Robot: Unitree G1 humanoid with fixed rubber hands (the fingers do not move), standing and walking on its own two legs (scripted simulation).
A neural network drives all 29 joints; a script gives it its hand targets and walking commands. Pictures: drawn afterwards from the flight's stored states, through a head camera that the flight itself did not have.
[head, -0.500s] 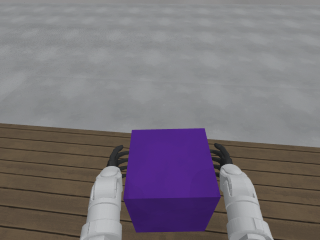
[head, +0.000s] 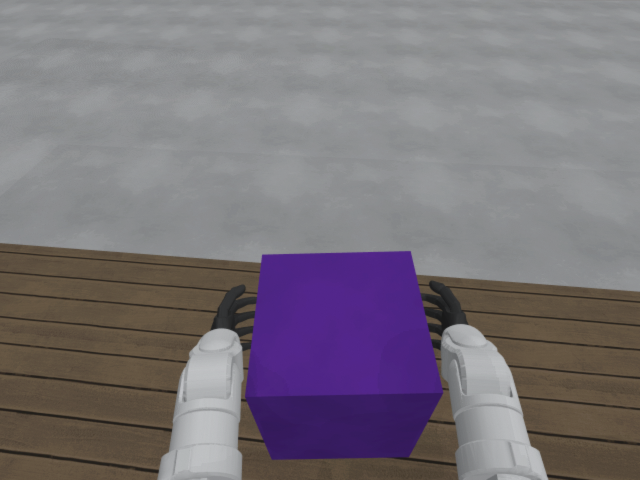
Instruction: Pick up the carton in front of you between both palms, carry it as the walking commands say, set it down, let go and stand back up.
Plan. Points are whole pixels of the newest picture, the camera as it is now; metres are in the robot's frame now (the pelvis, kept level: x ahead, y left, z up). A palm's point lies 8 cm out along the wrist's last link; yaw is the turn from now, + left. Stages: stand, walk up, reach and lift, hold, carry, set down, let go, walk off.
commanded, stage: reach and lift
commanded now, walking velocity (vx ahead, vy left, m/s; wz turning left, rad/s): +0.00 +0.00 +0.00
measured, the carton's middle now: (338, 359) +0.30 +0.00 -0.05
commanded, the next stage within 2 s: hold in 0.30 s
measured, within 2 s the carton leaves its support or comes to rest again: neither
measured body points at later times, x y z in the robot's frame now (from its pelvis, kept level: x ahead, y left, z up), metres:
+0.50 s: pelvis +0.00 +0.00 +0.00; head -0.05 +0.00 +0.45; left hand +0.30 +0.15 +0.04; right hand +0.30 -0.15 +0.05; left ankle +0.01 +0.13 -0.74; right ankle +0.01 -0.13 -0.74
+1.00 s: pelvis -0.01 +0.00 +0.00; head -0.05 +0.00 +0.45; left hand +0.30 +0.15 +0.04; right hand +0.30 -0.15 +0.04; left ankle +0.01 +0.13 -0.74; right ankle +0.01 -0.13 -0.74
